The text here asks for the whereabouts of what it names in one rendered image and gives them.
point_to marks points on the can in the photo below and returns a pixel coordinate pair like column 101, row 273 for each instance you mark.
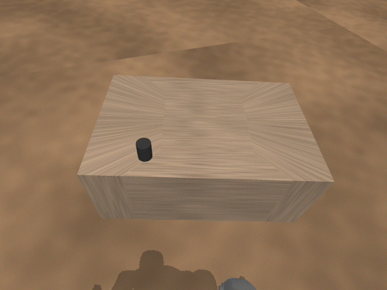
column 144, row 149

